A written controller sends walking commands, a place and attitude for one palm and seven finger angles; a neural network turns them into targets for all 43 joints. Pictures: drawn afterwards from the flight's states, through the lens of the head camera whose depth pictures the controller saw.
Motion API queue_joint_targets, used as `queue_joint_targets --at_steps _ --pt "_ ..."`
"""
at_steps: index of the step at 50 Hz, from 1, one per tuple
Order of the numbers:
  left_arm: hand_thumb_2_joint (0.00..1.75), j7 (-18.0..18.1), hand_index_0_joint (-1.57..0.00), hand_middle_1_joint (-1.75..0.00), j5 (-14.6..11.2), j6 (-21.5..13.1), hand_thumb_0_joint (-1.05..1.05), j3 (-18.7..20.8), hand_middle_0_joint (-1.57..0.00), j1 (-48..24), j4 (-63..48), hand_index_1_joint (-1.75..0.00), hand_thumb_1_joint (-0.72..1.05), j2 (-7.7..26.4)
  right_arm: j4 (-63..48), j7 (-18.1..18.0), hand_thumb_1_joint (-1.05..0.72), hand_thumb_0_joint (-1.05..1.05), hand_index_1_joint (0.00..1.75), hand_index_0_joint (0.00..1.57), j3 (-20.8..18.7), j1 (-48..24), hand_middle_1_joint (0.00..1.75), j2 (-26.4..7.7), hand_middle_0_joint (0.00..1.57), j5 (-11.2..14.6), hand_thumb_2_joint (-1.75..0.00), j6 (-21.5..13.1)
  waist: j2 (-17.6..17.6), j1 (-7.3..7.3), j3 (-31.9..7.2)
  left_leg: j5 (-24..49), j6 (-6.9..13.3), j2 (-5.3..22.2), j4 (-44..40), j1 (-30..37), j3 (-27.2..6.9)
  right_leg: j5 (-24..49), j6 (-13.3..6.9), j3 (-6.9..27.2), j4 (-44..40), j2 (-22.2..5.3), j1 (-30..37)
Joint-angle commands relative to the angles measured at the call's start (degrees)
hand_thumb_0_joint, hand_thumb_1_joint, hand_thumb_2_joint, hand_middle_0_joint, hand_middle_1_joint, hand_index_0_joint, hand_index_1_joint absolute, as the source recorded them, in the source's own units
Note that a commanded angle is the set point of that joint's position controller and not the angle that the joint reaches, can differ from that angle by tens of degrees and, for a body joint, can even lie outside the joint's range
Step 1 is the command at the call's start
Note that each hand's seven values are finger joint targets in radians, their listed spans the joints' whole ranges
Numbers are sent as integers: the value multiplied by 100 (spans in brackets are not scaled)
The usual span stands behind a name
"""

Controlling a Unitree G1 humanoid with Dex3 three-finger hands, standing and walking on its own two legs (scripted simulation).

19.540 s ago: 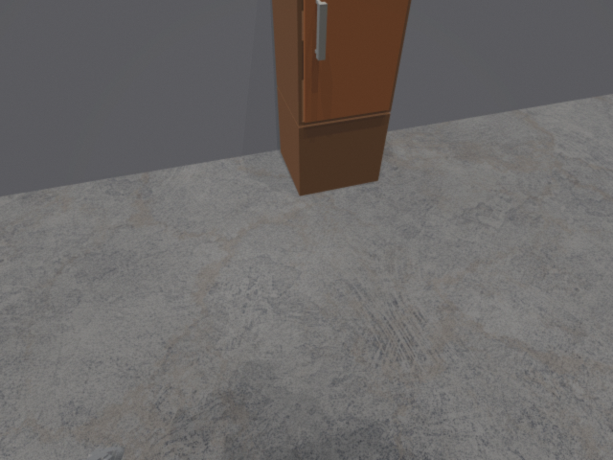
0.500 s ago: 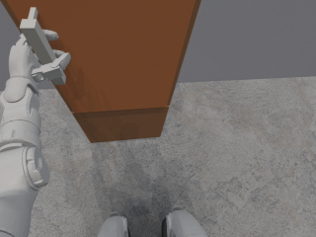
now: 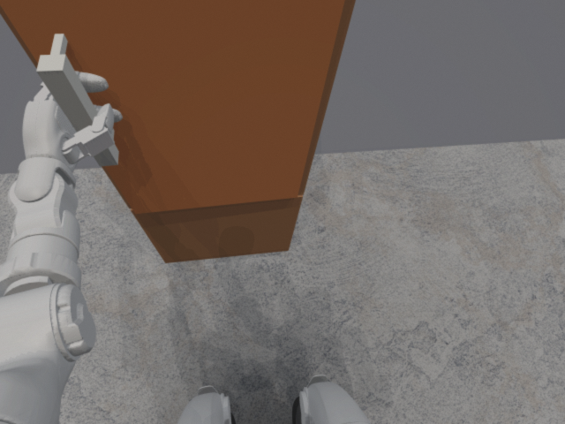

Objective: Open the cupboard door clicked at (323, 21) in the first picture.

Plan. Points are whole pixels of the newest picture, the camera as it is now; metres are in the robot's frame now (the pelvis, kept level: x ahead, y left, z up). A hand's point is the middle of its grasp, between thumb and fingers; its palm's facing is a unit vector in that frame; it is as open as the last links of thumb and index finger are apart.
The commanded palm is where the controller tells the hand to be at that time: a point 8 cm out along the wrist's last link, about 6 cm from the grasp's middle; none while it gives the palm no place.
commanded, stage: pull the door open along its arc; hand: left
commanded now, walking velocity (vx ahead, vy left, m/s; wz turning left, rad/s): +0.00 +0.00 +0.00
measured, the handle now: (87, 106) +0.54 +0.23 +0.08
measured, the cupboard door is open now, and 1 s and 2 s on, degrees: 1 43 45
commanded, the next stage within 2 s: open thumb and fingers to let go in 0.70 s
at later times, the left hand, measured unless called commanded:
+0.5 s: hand (159, 229) +0.35 +0.12 +0.08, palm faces +0.42 -0.91 +0.02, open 6.1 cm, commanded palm +0.27 +0.17 +0.08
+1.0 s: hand (214, 274) +0.29 +0.06 +0.09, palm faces +0.46 -0.89 -0.03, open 6.9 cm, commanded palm +0.24 +0.10 +0.08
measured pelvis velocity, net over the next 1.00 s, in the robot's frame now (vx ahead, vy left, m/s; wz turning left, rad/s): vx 0.02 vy -0.05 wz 0.10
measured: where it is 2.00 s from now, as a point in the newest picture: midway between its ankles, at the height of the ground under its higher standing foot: outside the picture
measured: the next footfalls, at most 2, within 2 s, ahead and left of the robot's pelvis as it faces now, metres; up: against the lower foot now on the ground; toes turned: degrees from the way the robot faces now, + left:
none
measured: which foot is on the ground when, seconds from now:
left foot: down 0.00-1.00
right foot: down 0.00-1.00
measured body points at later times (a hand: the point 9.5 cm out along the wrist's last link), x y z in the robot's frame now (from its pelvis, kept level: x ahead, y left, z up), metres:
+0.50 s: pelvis +0.02 -0.01 +0.02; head +0.07 -0.02 +0.47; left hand +0.32 +0.17 +0.08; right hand +0.19 -0.23 -0.08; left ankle +0.00 +0.10 -0.68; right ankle +0.01 -0.13 -0.68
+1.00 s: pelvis +0.02 -0.05 +0.02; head +0.05 -0.07 +0.47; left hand +0.26 +0.11 +0.09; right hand +0.21 -0.25 -0.09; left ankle +0.00 +0.10 -0.68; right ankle +0.01 -0.13 -0.68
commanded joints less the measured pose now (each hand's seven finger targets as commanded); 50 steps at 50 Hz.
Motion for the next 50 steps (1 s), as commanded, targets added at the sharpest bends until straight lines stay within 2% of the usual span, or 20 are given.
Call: queue_joint_targets --at_steps 1,4,10,11,12,13,15,17,18,21,23,28,32,34,37,39,40,42,45,50 --pt "90 -74 -40 -135 -208 -443 0 -12 -40 -1194 -1824 -135 90 1193 -488 -15 -90 0 30 20 -440 684 30 -962 20 73 -90 -83 580 330 -2877 2963 7 -232 -693 2228 -319 2491 -118 51 -485 263 1547" --pt "90 -51 -40 -135 -400 -400 0 -24 -40 -365 -2442 -135 90 968 -645 10 -90 0 30 20 -461 531 30 -909 20 121 -90 -98 486 505 -2941 3206 25 -255 -813 2238 -230 2885 -126 69 -533 244 2020" --pt "90 42 -40 -135 -712 -276 0 -592 -40 1454 -3715 -135 90 -59 -903 63 -90 0 30 20 -492 61 30 -763 20 223 -90 -248 200 682 -2381 3036 42 -285 -1096 2171 -70 3076 -113 70 -705 187 2456" --pt "90 972 -40 -135 -1093 -229 0 192 -40 1564 -4354 -135 90 -247 -946 83 -90 0 30 20 -522 -173 30 -565 20 178 -90 -348 90 1212 -2340 3050 -45 -314 -1168 1964 -61 2934 -92 -44 -758 188 2526" --pt "90 1418 -40 -135 -936 -134 0 -490 -40 2130 -4564 -135 90 -985 -967 153 -90 0 30 20 -512 -274 30 -530 20 168 -90 -448 344 1026 -2202 3014 -89 -311 -1213 2143 -32 2759 -72 -74 -756 189 2405" --pt "90 1819 -40 -135 -800 -89 0 -672 -40 2346 -4820 -135 90 -1214 -943 204 -90 0 30 20 -503 -310 30 -506 20 135 -90 -522 163 1010 -2010 3093 -106 -284 -1219 2145 -92 2674 -86 -151 -750 184 2347" --pt "90 2561 -40 -135 -482 -19 0 -765 -40 3016 -5273 -135 90 -1421 -923 284 -90 0 30 20 -530 -419 30 -492 20 31 -90 -557 -97 1058 -2038 3136 -110 -279 -1222 2181 -78 2780 -90 -153 -698 149 2470" --pt "90 3180 -40 -135 -54 55 0 -1193 -40 3269 -5791 -135 90 -1829 -958 329 -90 0 30 20 -515 -615 30 -405 20 -56 -90 -544 153 1066 -1978 3114 -133 -291 -1238 2249 -58 2759 -117 -123 -663 87 2495" --pt "90 3479 -40 -135 140 113 0 -1262 -40 3421 -5898 -135 90 -1876 -972 328 -90 0 30 20 -520 -662 30 -409 20 -104 -90 -536 -198 1039 -1900 2964 -116 -288 -1234 2194 -99 2683 -124 -130 -679 79 2544" --pt "90 4121 -40 -135 602 298 0 -1842 -40 3920 -6424 -135 90 -2442 -1069 299 -90 0 30 20 -496 -970 30 -281 20 -176 -90 -463 -188 1083 -1824 2688 -132 -313 -1320 2256 -86 2555 -149 -90 -749 4 2694" --pt "90 4261 -40 -135 783 404 0 -2071 -40 4163 -6634 -135 90 -2509 -1117 206 -90 0 30 20 -486 -1066 30 -262 20 -211 -90 -397 -471 1040 -1727 2467 -114 -330 -1361 2266 -95 2540 -153 -25 -872 -12 2843" --pt "90 4250 -40 -135 900 584 0 -2593 -40 5414 -7351 -135 90 -2867 -1305 41 -90 0 30 20 -398 -1422 30 -91 20 -230 -90 -279 -551 1114 -1355 2286 -91 -374 -1452 2364 -66 2686 -147 59 -1086 -77 3116" --pt "90 4272 -40 -135 913 664 0 -3035 -40 6317 -7951 -135 90 -3219 -1433 53 -90 0 30 20 -324 -1598 30 43 20 -256 -90 -285 -415 1122 -1170 2393 -103 -399 -1434 2452 -65 3028 -136 32 -1067 -114 3203" --pt "90 4348 -40 -135 1020 697 0 -3251 -40 6067 -7998 -135 90 -3333 -1433 35 -90 0 30 20 -306 -1646 30 43 20 -300 -90 -299 -497 1009 -972 2271 -101 -401 -1356 2361 -127 3025 -103 73 -1077 -144 3039" --pt "90 4502 -40 -135 1298 710 0 -3640 -40 5792 -7845 -135 90 -3635 -1383 24 -90 0 30 20 -285 -1662 30 90 20 -366 -90 -377 -435 946 -1013 2133 -94 -443 -1181 2282 -178 2978 -78 128 -990 -197 2797" --pt "90 4539 -40 -135 1317 726 0 -3963 -40 5486 -7815 -135 90 -3912 -1328 38 -90 0 30 20 -294 -1682 30 84 20 -349 -90 -451 -378 853 -1046 2046 -89 -449 -1088 2302 -208 2849 -71 133 -981 -220 2653" --pt "90 4589 -40 -135 1319 698 0 -3861 -40 4949 -7748 -135 90 -3766 -1233 12 -90 0 30 20 -294 -1652 30 54 20 -356 -90 -473 -455 757 -1037 1997 -86 -441 -1020 2264 -244 2784 -57 141 -952 -239 2505" --pt "84 4586 -39 -134 1288 670 0 -3777 -39 5068 -7667 -134 76 -3720 -1216 -22 -90 0 30 20 -318 -1612 30 52 20 -374 -90 -531 -566 839 -1347 1969 -82 -480 -979 2242 -230 2952 -4 206 -940 -283 2642" --pt "75 4437 -38 -131 1206 637 0 -3723 -38 5299 -7652 -131 55 -3643 -1214 -57 -90 0 30 20 -352 -1580 30 48 20 -334 -90 -541 -679 915 -1484 1965 -90 -500 -1027 2190 -212 3218 25 298 -982 -341 2900" --pt "60 4305 -35 -127 1169 538 0 -3729 -35 5006 -7524 -127 20 -3604 -1171 -98 -90 0 30 20 -357 -1587 30 17 20 -322 -90 -613 -843 878 -1249 1658 -64 -497 -1058 2068 -255 2703 50 387 -1114 -388 2759"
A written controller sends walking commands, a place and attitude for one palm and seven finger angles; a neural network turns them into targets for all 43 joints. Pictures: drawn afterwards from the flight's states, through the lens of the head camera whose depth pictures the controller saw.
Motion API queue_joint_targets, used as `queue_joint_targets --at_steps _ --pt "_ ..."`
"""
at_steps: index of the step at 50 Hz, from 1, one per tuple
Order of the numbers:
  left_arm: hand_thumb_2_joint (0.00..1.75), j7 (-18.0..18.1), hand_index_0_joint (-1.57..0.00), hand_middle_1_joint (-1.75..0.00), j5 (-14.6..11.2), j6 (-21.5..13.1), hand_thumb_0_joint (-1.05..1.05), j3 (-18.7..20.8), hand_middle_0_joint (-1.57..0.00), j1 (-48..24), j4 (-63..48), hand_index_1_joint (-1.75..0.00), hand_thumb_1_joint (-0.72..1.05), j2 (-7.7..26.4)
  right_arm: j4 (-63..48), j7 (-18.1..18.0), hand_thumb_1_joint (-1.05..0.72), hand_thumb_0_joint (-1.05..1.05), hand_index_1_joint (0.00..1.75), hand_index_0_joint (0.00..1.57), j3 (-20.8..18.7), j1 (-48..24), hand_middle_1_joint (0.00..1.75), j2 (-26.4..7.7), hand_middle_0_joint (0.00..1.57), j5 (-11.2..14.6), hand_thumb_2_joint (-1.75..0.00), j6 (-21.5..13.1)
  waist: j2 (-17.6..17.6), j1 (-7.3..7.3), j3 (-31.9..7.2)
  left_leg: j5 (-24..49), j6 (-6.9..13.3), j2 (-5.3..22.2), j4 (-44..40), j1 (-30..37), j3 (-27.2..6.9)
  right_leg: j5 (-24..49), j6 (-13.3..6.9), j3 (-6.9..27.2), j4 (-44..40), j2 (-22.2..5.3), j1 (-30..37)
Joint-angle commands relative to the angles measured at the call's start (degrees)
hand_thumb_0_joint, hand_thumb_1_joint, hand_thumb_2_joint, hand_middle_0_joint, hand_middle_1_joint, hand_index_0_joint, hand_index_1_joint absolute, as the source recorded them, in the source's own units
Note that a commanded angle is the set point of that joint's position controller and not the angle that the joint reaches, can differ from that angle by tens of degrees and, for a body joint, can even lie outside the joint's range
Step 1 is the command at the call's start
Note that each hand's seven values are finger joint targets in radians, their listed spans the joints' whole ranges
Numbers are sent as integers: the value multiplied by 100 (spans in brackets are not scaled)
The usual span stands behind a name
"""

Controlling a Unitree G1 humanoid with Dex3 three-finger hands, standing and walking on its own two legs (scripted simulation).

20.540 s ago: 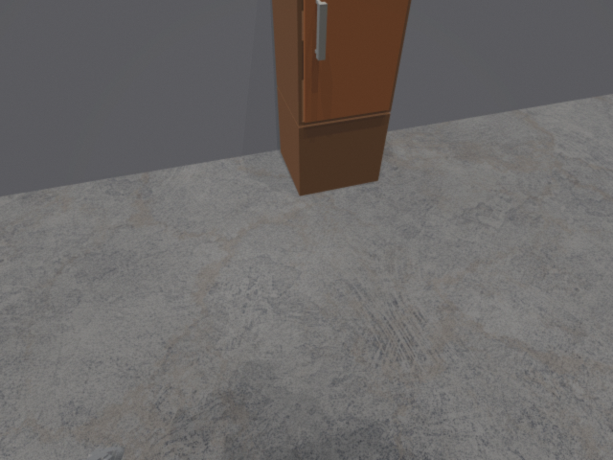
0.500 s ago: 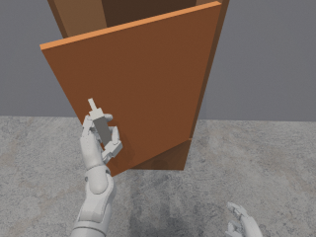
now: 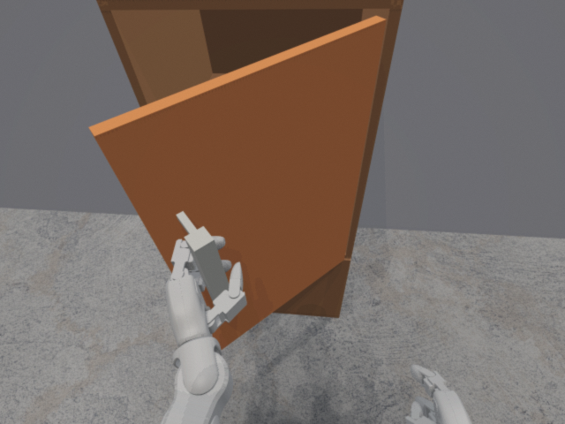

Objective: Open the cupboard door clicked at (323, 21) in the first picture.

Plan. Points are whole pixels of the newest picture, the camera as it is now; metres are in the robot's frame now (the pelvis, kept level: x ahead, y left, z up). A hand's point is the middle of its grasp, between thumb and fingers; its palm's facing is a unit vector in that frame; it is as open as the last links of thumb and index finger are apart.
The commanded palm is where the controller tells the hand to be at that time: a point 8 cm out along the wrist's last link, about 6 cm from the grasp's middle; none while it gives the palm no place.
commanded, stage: open thumb and fingers to let go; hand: left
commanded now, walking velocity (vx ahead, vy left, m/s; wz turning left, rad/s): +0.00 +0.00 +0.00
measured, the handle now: (205, 265) +0.32 +0.13 +0.06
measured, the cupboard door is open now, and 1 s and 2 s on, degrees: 43 45 46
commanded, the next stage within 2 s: slide the hand sideways off the handle in 0.62 s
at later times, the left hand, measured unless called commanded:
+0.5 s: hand (232, 287) +0.28 +0.08 +0.07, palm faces +0.33 -0.94 +0.00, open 14.5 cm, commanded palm +0.24 +0.13 +0.06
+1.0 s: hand (223, 314) +0.25 +0.09 +0.07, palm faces -0.17 -0.99 +0.00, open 16.2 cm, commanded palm +0.23 +0.14 +0.06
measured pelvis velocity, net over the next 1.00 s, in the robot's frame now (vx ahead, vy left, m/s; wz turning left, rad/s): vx -0.04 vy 0.05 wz -0.02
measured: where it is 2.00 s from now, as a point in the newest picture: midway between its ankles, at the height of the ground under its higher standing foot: outside the picture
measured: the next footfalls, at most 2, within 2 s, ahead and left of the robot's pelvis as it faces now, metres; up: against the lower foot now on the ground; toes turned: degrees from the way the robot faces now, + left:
none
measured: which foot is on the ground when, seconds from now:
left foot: down 0.00-1.00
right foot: down 0.00-1.00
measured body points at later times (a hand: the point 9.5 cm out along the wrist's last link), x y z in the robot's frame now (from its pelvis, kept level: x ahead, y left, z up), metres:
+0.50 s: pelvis -0.03 +0.01 +0.00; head -0.01 +0.00 +0.45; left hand +0.26 +0.13 +0.07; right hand +0.14 -0.21 -0.10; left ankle -0.01 +0.16 -0.69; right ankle -0.02 -0.07 -0.69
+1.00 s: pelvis -0.04 +0.05 +0.00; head -0.01 +0.03 +0.45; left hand +0.25 +0.15 +0.07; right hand +0.12 -0.18 -0.09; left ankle -0.01 +0.16 -0.69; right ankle -0.02 -0.07 -0.69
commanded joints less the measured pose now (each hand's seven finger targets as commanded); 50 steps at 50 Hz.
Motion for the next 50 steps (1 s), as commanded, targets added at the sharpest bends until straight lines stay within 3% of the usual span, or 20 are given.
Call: queue_joint_targets --at_steps 1,10,12,16,20,23,28,30,33,36,37,38,39,42,43,44,45,47,48,50 --pt "57 -84 -35 -127 103 -510 0 -143 -35 -874 -1231 -127 13 -149 -885 -54 -90 0 30 20 -176 -447 30 -400 20 17 -90 -383 -814 -104 -1200 1472 334 -292 -289 224 111 3055 419 798 -1015 -224 1008" --pt "30 -25 -30 -120 54 -705 0 -5 -30 -1466 -923 -120 -50 -62 -789 -68 -90 0 30 20 -188 -498 30 -421 20 32 -90 -553 -817 -125 -1067 1024 351 -304 -308 120 121 1906 384 906 -1238 -239 751" --pt "30 6 -30 -120 42 -713 0 59 -30 -1536 -835 -120 -50 -30 -781 -74 -90 0 30 20 -190 -528 30 -421 20 37 -90 -563 -781 -109 -1039 952 348 -303 -325 114 141 1664 364 896 -1283 -224 702" --pt "30 52 -27 -100 23 -695 0 34 -27 -2029 -533 -100 -50 -93 -742 -95 -90 0 30 20 -167 -613 30 -428 20 37 -90 -559 -797 -138 -879 762 371 -317 -367 120 136 1065 328 877 -1389 -188 506" --pt "30 137 -23 -80 20 -643 0 103 -23 -2067 -334 -80 -50 -131 -744 -78 -90 0 30 20 -176 -581 30 -431 20 31 -90 -529 -644 -56 -1105 914 360 -307 -442 205 150 1264 273 710 -1226 -113 591" --pt "30 187 -21 -65 33 -583 0 60 -21 -2112 -234 -65 -50 -207 -761 -51 -90 0 30 20 -182 -584 30 -451 20 39 -90 -496 -787 -70 -1083 998 362 -281 -481 234 133 1374 248 589 -1167 -53 589" --pt "30 360 -17 -40 188 -508 0 -133 -17 -2450 -243 -40 -50 -392 -780 -14 -90 0 30 20 -170 -629 30 -448 20 23 -90 -447 -586 -106 -1056 952 353 -252 -508 289 92 1199 195 434 -1027 13 388" --pt "30 392 -15 -30 150 -473 0 -66 -15 -2479 -160 -30 -50 -367 -777 -21 -90 0 30 20 -161 -659 30 -450 20 26 -90 -428 -727 -104 -1001 882 350 -252 -513 241 77 1081 206 426 -1042 15 344" --pt "30 443 -15 -30 224 -424 0 -224 -15 -2739 -192 -30 -50 -494 -763 -17 -90 0 30 20 -148 -728 30 -437 20 41 -90 -404 -463 -128 -982 832 341 -243 -526 284 37 951 165 381 -980 38 232" --pt "30 501 -15 -30 257 -383 0 -311 -15 -2674 -138 -30 -50 -634 -756 4 -90 0 30 20 -161 -717 30 -424 20 33 -90 -396 -541 -121 -1134 949 326 -221 -497 326 19 1072 147 294 -851 72 203" --pt "30 -697 -15 -30 827 -581 0 -1458 -15 -2622 -150 -30 -50 -144 -584 36 -90 0 30 20 -144 -310 30 -613 20 52 -90 -390 -777 -577 -889 1084 428 -204 -380 465 32 1556 160 445 -785 36 -56" --pt "30 -1372 -15 -30 589 -793 0 -1011 -15 -2873 -474 -30 -50 278 -767 1 -90 0 30 20 -206 -241 30 -615 20 123 -90 -396 -624 -424 -1278 1221 462 -230 -329 442 29 1824 121 471 -701 -4 134" --pt "30 -1872 -15 -30 444 -942 0 -970 -15 -2851 -625 -30 -50 447 -848 -47 -90 0 30 20 -176 -284 30 -609 20 156 -90 -448 -386 -358 -1349 1180 471 -252 -318 498 55 1857 127 509 -671 -17 193" --pt "30 -3062 -15 -30 -314 -948 0 -856 -15 -2811 -614 -30 -50 545 -1057 -164 -90 0 30 20 -79 -308 30 -641 20 372 -90 -620 -257 -360 -1121 744 456 -268 -507 573 -25 1338 134 459 -827 38 162" --pt "30 -3197 -15 -30 -654 -799 0 -840 -15 -2728 -522 -30 -50 328 -1115 -189 -90 0 30 20 -36 -380 30 -639 20 445 -90 -675 -168 -352 -954 559 437 -258 -604 596 -66 1055 136 404 -909 69 114" --pt "30 -3180 -15 -30 -918 -694 0 -671 -15 -2705 -395 -30 -50 260 -1106 -211 -90 0 30 20 -11 -400 30 -642 20 492 -90 -743 -417 -373 -759 334 399 -237 -682 527 -142 786 170 311 -939 95 10" --pt "30 -3113 -15 -30 -1090 -593 0 -481 -15 -2461 -374 -30 -50 254 -1128 -215 -90 0 30 20 -15 -431 30 -662 20 506 -90 -794 -522 -268 -729 226 379 -243 -745 491 -150 638 186 285 -986 111 31" --pt "30 -2871 -15 -30 -1138 -508 0 -193 -15 -2205 -510 -30 -50 381 -1157 -179 -90 0 30 20 -22 -418 30 -690 20 498 -90 -865 -633 -152 -799 297 348 -246 -817 482 -164 657 183 233 -938 111 140" --pt "30 -2750 -15 -30 -1050 -502 0 -166 -15 -1934 -615 -30 -50 425 -1206 -134 -90 0 30 20 -28 -426 30 -694 20 482 -90 -890 -503 -50 -885 401 339 -242 -849 502 -172 712 161 215 -867 108 189" --pt "30 -2519 -15 -30 -863 -562 0 -93 -15 -1788 -895 -30 -50 540 -1248 -54 -90 0 30 20 -52 -352 30 -669 20 439 -90 -910 -478 -40 -930 571 330 -223 -794 510 -131 867 159 220 -786 91 173"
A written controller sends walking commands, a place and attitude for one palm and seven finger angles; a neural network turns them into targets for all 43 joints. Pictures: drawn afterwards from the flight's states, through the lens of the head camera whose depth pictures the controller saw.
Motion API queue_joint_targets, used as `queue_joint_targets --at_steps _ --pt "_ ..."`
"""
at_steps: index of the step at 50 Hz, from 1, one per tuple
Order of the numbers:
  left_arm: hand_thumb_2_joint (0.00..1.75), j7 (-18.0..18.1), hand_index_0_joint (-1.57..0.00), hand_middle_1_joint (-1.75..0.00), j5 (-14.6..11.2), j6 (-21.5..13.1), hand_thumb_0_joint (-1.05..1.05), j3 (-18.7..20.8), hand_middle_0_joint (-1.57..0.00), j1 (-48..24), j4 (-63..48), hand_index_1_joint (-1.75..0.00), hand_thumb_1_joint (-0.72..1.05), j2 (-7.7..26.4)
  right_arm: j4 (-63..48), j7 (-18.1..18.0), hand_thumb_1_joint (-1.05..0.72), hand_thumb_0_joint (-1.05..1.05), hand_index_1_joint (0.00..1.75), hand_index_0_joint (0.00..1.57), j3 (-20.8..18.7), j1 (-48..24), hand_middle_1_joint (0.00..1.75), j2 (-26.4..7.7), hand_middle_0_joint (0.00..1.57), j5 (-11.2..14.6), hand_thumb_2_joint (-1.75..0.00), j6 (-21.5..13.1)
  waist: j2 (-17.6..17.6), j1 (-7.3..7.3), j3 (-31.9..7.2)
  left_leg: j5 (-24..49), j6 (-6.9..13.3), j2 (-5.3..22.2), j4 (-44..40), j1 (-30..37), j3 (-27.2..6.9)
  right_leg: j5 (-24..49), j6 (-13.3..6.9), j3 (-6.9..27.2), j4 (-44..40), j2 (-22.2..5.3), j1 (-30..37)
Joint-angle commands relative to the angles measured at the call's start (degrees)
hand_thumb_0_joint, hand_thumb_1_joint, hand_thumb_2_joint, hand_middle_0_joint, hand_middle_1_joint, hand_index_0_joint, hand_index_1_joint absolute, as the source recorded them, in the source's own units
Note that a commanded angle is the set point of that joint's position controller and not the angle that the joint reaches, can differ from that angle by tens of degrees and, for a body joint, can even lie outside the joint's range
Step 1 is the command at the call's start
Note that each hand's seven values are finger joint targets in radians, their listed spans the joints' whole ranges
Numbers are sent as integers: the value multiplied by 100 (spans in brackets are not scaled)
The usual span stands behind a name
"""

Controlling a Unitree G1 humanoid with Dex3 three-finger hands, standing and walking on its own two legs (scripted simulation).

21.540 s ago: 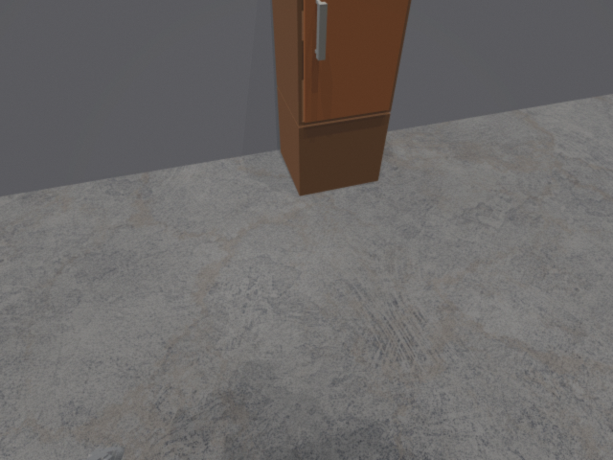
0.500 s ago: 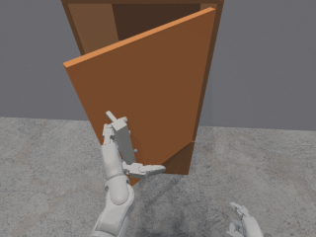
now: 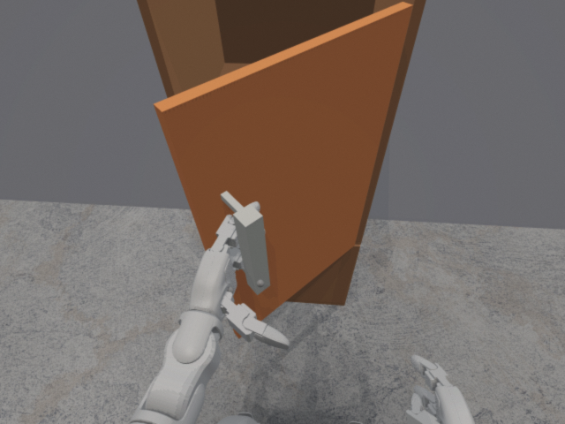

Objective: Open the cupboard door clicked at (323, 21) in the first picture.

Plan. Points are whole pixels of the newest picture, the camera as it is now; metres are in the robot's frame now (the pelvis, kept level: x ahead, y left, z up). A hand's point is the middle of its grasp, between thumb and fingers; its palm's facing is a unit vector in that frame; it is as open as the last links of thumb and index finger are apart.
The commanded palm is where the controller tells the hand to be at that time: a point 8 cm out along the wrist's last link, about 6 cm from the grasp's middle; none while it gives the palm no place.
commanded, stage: slide the hand sideways off the handle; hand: left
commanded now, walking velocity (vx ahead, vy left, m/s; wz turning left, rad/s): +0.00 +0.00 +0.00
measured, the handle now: (244, 244) +0.35 +0.08 +0.07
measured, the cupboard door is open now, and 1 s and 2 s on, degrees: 45 46 46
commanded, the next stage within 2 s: draw the hand back to the body in 0.92 s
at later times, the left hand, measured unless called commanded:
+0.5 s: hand (238, 308) +0.25 +0.08 +0.07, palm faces -0.08 -1.00 -0.04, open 16.2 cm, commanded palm +0.23 +0.14 +0.07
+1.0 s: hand (186, 339) +0.21 +0.13 +0.06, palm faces -0.04 -1.00 -0.05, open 16.3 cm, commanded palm +0.19 +0.19 +0.07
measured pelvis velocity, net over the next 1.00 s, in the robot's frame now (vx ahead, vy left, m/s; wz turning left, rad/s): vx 0.03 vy -0.02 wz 0.01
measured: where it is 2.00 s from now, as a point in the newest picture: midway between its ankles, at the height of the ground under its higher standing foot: outside the picture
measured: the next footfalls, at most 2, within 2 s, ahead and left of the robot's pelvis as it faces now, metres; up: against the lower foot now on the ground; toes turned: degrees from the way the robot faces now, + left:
none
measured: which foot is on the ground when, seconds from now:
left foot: down 0.00-1.00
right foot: down 0.00-1.00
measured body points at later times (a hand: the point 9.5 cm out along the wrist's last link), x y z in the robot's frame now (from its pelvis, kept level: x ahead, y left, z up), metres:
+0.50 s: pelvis +0.02 -0.01 -0.01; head +0.06 -0.02 +0.44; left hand +0.25 +0.13 +0.07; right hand +0.20 -0.23 -0.08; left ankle +0.03 +0.11 -0.69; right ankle +0.03 -0.12 -0.69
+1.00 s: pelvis +0.03 -0.02 -0.02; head +0.06 -0.03 +0.43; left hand +0.21 +0.19 +0.07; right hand +0.21 -0.26 -0.09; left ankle +0.03 +0.11 -0.69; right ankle +0.03 -0.12 -0.69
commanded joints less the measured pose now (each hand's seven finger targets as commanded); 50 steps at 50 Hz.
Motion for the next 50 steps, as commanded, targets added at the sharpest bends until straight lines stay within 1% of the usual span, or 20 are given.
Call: queue_joint_targets --at_steps 1,2,3,4,8,11,13,14,18,22,23,30,33,38,40,44,45,46,48,50 --pt "30 307 -15 -30 206 -389 0 -24 -15 -637 -1695 -30 -50 -319 -1083 98 -90 0 30 20 -275 -491 30 -531 20 -27 -90 -413 -506 -31 -1197 412 -22 -45 -1029 689 -321 477 -161 2 -739 257 258" --pt "30 368 -15 -30 284 -425 0 -47 -15 -617 -1826 -30 -50 -296 -1111 128 -90 0 30 20 -283 -473 30 -527 20 -53 -90 -415 -465 -50 -1219 454 -10 -47 -983 671 -292 526 -160 23 -722 252 243" --pt "30 413 -15 -30 332 -427 0 145 -15 -296 -1793 -30 -50 -90 -1132 140 -90 0 30 20 -296 -451 30 -550 20 -66 -90 -392 -621 58 -1213 515 -7 -42 -991 570 -282 554 -178 49 -739 255 389" --pt "30 415 -15 -30 371 -458 0 79 -15 -297 -1944 -30 -50 -118 -1174 155 -90 0 30 20 -287 -479 30 -530 20 -77 -90 -383 -491 13 -1215 530 0 -44 -967 587 -240 586 -171 71 -729 247 370" --pt "30 368 -15 -30 409 -467 0 224 -15 301 -2257 -30 -50 63 -1299 173 -90 0 30 20 -291 -475 30 -535 20 -61 -90 -320 -402 84 -1088 545 -7 -38 -956 478 -207 597 -197 91 -704 264 422" --pt "30 304 -15 -30 369 -464 0 134 -15 500 -2560 -30 -50 9 -1343 152 -90 0 30 20 -279 -428 30 -506 20 -60 -90 -326 -285 -18 -982 545 -5 -39 -870 487 -175 673 -170 81 -678 276 301" --pt "30 238 -15 -30 325 -466 0 247 -15 653 -2678 -30 -50 137 -1348 118 -90 0 30 20 -289 -407 30 -539 20 -54 -90 -345 -419 -33 -971 574 6 -37 -819 421 -208 697 -170 88 -658 295 313" --pt "30 191 -15 -30 301 -469 0 136 -15 660 -2777 -30 -50 50 -1359 109 -90 0 30 20 -281 -418 30 -535 20 -54 -90 -365 -268 -89 -955 578 9 -42 -776 463 -203 733 -154 89 -635 287 216" --pt "30 50 -15 -30 182 -481 0 316 -15 990 -2938 -30 -50 211 -1341 54 -90 0 30 20 -294 -327 30 -551 20 -45 -90 -440 -480 -102 -1076 658 21 -67 -672 399 -216 861 -132 107 -602 298 289" --pt "30 -104 -15 -30 56 -468 0 654 -15 1689 -3162 -30 -50 457 -1401 33 -90 0 30 20 -316 -254 30 -546 20 -41 -90 -474 -476 9 -1251 949 18 -101 -568 339 -134 1309 -113 160 -547 281 514" --pt "30 -145 -15 -30 56 -447 0 744 -15 1787 -3097 -30 -50 550 -1379 18 -90 0 30 20 -317 -249 30 -561 20 -32 -90 -467 -569 4 -1213 1022 26 -102 -548 290 -150 1386 -118 173 -545 287 549" --pt "30 -499 -15 -30 -238 -568 0 1203 -15 2512 -3369 -30 -50 805 -1416 -19 -90 0 30 20 -362 -188 30 -555 20 -6 -90 -538 -460 25 -1147 1148 14 -132 -346 122 -84 1731 -66 266 -496 269 588" --pt "30 -671 -15 -30 -353 -644 0 1361 -15 2533 -3371 -30 -50 940 -1403 -56 -90 0 30 20 -367 -189 30 -586 20 8 -90 -559 -604 -39 -1020 1043 25 -146 -249 -61 -100 1641 -36 358 -547 255 557" --pt "30 -1017 -15 -30 -672 -782 0 1883 -15 2924 -3337 -30 -50 1217 -1351 -117 -90 0 30 20 -406 -229 30 -597 20 53 -90 -608 -507 39 -1179 1020 -4 -182 -71 -273 -92 1756 10 586 -572 169 745" --pt "30 -1154 -15 -30 -791 -836 0 1956 -15 2991 -3390 -30 -50 1228 -1346 -138 -90 0 30 20 -426 -242 30 -596 20 77 -90 -620 -436 14 -1193 1013 -14 -185 -15 -278 -84 1887 57 651 -582 132 722" --pt "30 -1477 -15 -30 -928 -939 0 1935 -15 2880 -3466 -30 -50 1307 -1319 -179 -90 0 30 20 -443 -224 30 -648 20 100 -90 -690 -444 -86 -1170 1025 6 -169 55 -287 -137 1816 75 629 -556 136 575" --pt "30 -1571 -15 -30 -955 -956 0 1788 -15 2962 -3466 -30 -50 1202 -1343 -187 -90 0 30 20 -438 -243 30 -655 20 107 -90 -727 -308 -95 -1141 979 8 -175 54 -266 -135 1679 66 620 -561 142 487" --pt "30 -1626 -15 -30 -992 -983 0 1701 -15 2821 -3517 -30 -50 1166 -1341 -197 -90 0 30 20 -434 -198 30 -668 20 114 -90 -761 -367 -162 -1113 959 19 -167 55 -227 -163 1593 63 560 -548 165 376" --pt "30 -1668 -15 -30 -1009 -957 0 1723 -15 2688 -3382 -30 -50 1250 -1312 -227 -90 0 30 20 -427 -244 30 -703 20 116 -90 -793 -423 -179 -911 798 28 -150 86 -357 -187 1142 30 568 -605 194 223" --pt "30 -1633 -15 -30 -1010 -936 0 1811 -15 2604 -3360 -30 -50 1310 -1326 -238 -90 0 30 20 -435 -251 30 -710 20 118 -90 -832 -369 -119 -978 648 20 -152 81 -360 -188 732 2 577 -625 191 145"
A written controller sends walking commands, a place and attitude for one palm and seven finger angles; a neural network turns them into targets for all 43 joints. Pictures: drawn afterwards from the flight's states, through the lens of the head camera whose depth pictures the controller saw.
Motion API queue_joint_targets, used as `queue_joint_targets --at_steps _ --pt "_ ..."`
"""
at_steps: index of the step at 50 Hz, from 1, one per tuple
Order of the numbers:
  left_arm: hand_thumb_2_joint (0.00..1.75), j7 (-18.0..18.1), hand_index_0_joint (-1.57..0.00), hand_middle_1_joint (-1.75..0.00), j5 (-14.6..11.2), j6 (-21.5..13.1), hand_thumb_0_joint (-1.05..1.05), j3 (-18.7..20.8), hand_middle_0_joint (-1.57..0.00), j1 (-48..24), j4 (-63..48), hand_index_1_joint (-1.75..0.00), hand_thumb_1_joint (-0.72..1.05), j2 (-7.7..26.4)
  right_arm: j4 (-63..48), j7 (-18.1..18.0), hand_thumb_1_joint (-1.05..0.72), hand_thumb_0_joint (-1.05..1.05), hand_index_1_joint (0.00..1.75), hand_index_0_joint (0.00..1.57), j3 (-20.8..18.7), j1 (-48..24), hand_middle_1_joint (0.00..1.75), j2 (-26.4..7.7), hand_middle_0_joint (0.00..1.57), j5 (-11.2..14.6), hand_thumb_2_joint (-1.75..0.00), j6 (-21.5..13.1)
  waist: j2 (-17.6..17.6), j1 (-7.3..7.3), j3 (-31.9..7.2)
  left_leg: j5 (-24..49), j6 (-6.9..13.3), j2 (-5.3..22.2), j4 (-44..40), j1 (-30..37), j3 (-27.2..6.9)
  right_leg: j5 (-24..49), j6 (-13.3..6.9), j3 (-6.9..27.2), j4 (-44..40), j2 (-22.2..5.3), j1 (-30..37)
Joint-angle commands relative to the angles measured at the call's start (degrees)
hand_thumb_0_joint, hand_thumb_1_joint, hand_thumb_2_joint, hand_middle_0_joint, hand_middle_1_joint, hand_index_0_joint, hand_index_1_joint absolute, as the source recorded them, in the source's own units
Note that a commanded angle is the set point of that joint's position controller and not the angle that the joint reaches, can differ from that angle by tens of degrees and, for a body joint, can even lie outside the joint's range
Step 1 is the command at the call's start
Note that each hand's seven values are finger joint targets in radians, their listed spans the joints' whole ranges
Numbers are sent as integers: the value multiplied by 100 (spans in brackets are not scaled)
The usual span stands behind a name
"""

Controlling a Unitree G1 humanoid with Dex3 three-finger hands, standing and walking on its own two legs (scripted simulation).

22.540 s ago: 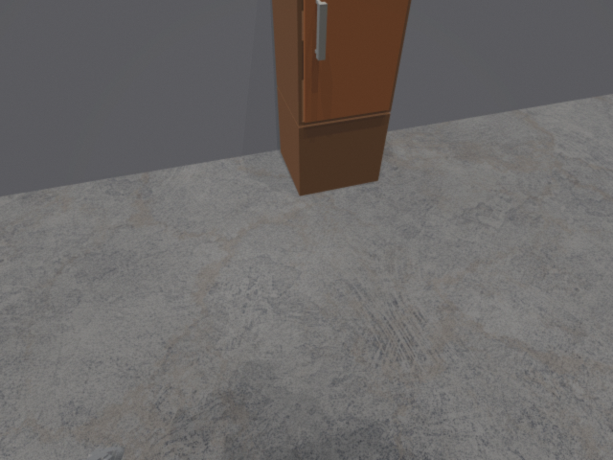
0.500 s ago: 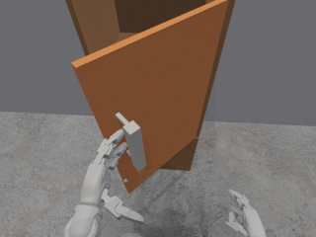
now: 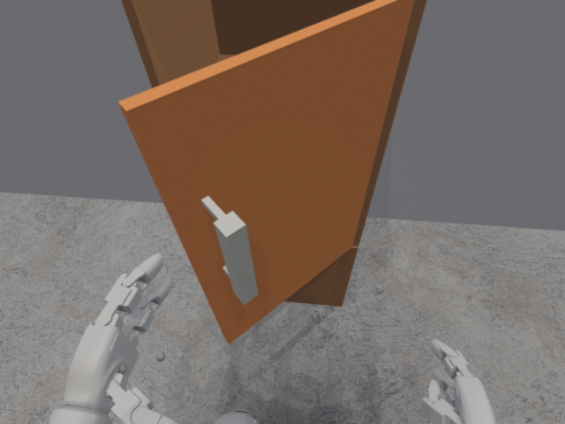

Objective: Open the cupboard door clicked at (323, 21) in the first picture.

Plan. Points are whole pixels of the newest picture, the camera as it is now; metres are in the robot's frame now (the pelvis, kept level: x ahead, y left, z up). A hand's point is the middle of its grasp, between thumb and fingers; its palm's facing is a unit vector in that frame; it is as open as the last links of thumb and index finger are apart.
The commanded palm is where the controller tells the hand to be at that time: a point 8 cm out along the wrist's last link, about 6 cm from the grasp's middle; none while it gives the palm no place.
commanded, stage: draw the hand back to the body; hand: left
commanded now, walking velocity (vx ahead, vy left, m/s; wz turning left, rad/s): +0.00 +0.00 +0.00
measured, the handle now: (229, 252) +0.32 +0.10 +0.08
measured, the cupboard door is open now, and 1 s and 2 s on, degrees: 46 46 46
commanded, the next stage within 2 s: step back with the hand held close in 1.60 s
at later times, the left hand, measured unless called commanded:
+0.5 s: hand (100, 340) +0.19 +0.20 +0.13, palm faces -0.02 -1.00 -0.08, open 16.3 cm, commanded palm +0.16 +0.26 +0.15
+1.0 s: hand (11, 293) +0.21 +0.26 +0.19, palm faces +0.35 -0.85 -0.39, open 11.8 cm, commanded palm +0.16 +0.31 +0.21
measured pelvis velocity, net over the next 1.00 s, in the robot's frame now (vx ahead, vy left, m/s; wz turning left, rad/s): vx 0.02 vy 0.03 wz -0.03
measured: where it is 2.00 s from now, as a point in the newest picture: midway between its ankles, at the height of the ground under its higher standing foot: outside the picture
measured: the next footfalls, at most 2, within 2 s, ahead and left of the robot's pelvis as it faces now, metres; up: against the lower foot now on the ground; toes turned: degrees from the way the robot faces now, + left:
none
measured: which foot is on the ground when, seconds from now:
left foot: down 0.00-1.00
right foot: down 0.00-1.00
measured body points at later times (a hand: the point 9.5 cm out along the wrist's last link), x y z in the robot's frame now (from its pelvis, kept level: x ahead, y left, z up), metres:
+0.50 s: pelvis +0.00 +0.03 +0.02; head +0.00 +0.02 +0.47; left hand +0.18 +0.25 +0.13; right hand +0.19 -0.19 -0.04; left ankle +0.01 +0.13 -0.68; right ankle +0.00 -0.10 -0.68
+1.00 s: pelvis +0.02 +0.03 +0.06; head +0.00 +0.01 +0.51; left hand +0.18 +0.31 +0.21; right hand +0.20 -0.18 -0.02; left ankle +0.01 +0.13 -0.68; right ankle +0.00 -0.10 -0.68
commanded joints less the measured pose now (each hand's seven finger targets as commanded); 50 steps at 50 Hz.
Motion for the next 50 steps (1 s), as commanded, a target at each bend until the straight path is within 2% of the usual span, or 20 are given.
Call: queue_joint_targets --at_steps 1,3,5,8,9,10,13,15,18,21,26,27,28,29,31,33,38,40,46,50 --pt "30 -19 -15 -30 -111 -339 0 326 -15 -430 -1195 -30 -50 578 -942 -56 -90 0 30 20 -228 -377 30 -506 20 29 -90 -422 -419 -128 -777 1147 214 -300 -566 168 43 1198 150 751 -1177 51 599" --pt "30 102 -15 -30 -85 -253 0 573 -15 -369 -1426 -30 -50 830 -991 -65 -90 0 30 20 -223 -426 30 -491 20 47 -90 -405 -248 -2 -938 1245 230 -288 -688 293 42 1198 97 680 -1158 92 784" --pt "30 200 -15 -30 -82 -145 0 504 -15 -415 -1669 -30 -50 739 -1045 -71 -90 0 30 20 -182 -442 30 -435 20 84 -90 -419 22 13 -960 1259 226 -283 -851 537 38 1260 85 568 -1166 117 799" --pt "30 286 -15 -30 -110 75 0 621 -15 -320 -1554 -30 -50 768 -992 -96 -90 0 30 20 -147 -479 30 -425 20 103 -90 -418 -219 20 -820 1275 227 -246 -1036 618 -16 1295 88 454 -1260 168 897" --pt "30 251 -15 -30 -123 149 0 460 -15 -267 -1564 -30 -50 615 -1025 -87 -90 0 30 20 -116 -508 30 -418 20 111 -90 -430 -124 0 -661 1210 221 -248 -1096 632 -7 1254 105 440 -1309 162 854" --pt "30 239 -15 -30 -146 200 0 485 -15 -286 -1655 -30 -50 648 -1018 -82 -90 0 30 20 -112 -509 30 -430 20 124 -90 -451 -54 5 -675 1221 217 -246 -1155 709 -22 1280 101 413 -1322 165 889" --pt "30 178 -15 -30 -163 418 0 592 -15 -180 -1641 -30 -50 764 -975 -97 -90 0 30 20 -87 -532 30 -458 20 108 -90 -485 -244 22 -577 1337 233 -223 -1287 804 -57 1443 99 337 -1397 194 1041" --pt "30 126 -15 -30 -191 511 0 614 -15 -190 -1780 -30 -50 753 -994 -92 -90 0 30 20 -63 -533 30 -467 20 126 -90 -504 -60 30 -489 1271 210 -221 -1394 910 -58 1372 106 287 -1442 199 1010" --pt "30 120 -15 -30 -261 608 0 812 -15 -383 -1822 -30 -50 897 -927 -125 -90 0 30 20 -35 -573 30 -492 20 119 -90 -551 -207 23 -312 1133 216 -205 -1498 961 -96 1153 101 288 -1601 213 1065" --pt "30 78 -15 -30 -299 637 0 851 -15 -340 -2106 -30 -50 886 -914 -125 -90 0 30 20 -11 -556 30 -477 20 144 -90 -649 133 77 -460 1335 189 -204 -1625 1266 -108 1407 85 207 -1583 220 1183" --pt "37 -25 -16 -30 -333 819 0 906 -16 -380 -2200 -30 -32 938 -807 -111 -90 0 30 20 5 -582 30 -516 20 160 -90 -769 132 67 -329 1486 178 -184 -1797 1473 -154 1590 94 138 -1701 232 1310" --pt "39 874 -16 -30 576 919 0 1098 -16 -531 -2767 -30 -29 1774 -810 -238 -90 0 30 20 -10 -597 30 -475 20 42 -90 -685 135 350 -412 1528 207 -130 -2122 1521 -96 1576 14 460 -2015 101 1652" --pt "40 1294 -16 -30 710 1102 0 1004 -16 -184 -2557 -30 -26 1430 -742 -283 -90 0 30 20 40 -603 30 -366 20 -22 -90 -658 4 247 -28 1356 196 -140 -2251 1524 -54 1382 30 417 -2214 85 1577" --pt "42 1526 -16 -30 837 1210 0 771 -16 -82 -2568 -30 -22 1154 -697 -280 -90 0 30 20 76 -587 30 -357 20 -28 -90 -604 119 200 40 1418 199 -125 -2329 1645 -53 1420 41 382 -2253 53 1685" --pt "45 1785 -16 -30 987 1309 0 703 -16 -5 -2478 -30 -15 1083 -606 -267 -90 0 30 20 84 -646 30 -358 20 -33 -90 -506 53 176 168 1486 194 -77 -2509 1855 -81 1425 54 320 -2405 49 1823" --pt "48 1937 -16 -30 1091 1304 0 778 -16 -147 -2505 -30 -8 1223 -546 -285 -90 0 30 20 72 -746 30 -399 20 -53 -90 -475 -37 184 202 1553 211 -64 -2685 2079 -64 1465 55 335 -2620 56 2023" --pt "55 2121 -17 -30 1192 1274 0 1043 -17 -449 -2367 -30 9 1414 -316 -309 -90 0 30 20 88 -882 30 -415 20 -103 -90 -466 76 214 285 1803 207 -61 -3133 2567 -23 1672 51 339 -3008 34 2532" --pt "58 2133 -17 -30 1194 1247 0 1088 -17 -498 -2410 -30 17 1384 -256 -289 -90 0 30 20 94 -919 30 -401 20 -121 -90 -469 212 223 292 2006 183 -52 -3301 2751 -29 1804 57 328 -3092 29 2698" --pt "68 2133 -18 -30 1171 1212 0 1416 -18 -561 -2321 -30 37 1496 -74 -233 -90 0 30 20 47 -1045 30 -410 20 -160 -90 -436 -1 290 336 2618 180 -31 -3589 3116 46 2297 65 317 -3382 50 3140" --pt "74 2113 -19 -30 1149 1205 0 1589 -19 -717 -2253 -30 51 1555 5 -199 -90 0 30 20 16 -1105 30 -420 20 -168 -90 -358 116 305 441 2819 170 -32 -3721 3260 95 2487 69 343 -3527 64 3285"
